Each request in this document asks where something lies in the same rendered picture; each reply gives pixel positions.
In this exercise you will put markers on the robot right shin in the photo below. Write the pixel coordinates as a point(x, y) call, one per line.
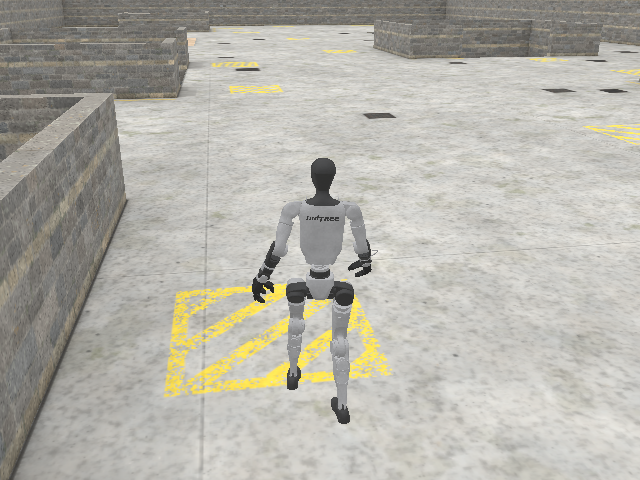
point(341, 369)

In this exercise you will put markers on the right robot hand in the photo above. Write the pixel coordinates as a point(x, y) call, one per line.
point(357, 264)

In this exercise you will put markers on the right robot upper arm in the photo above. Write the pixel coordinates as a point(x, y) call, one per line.
point(353, 212)

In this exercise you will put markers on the robot right forearm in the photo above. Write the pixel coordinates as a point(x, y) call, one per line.
point(365, 258)

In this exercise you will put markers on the left robot upper arm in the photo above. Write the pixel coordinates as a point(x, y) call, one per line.
point(289, 211)

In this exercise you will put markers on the left robot hand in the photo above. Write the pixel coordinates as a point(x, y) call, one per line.
point(257, 288)

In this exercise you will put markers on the robot left forearm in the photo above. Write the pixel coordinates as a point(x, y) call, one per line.
point(268, 265)

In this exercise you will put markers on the robot right thigh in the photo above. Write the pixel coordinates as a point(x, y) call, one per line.
point(341, 308)

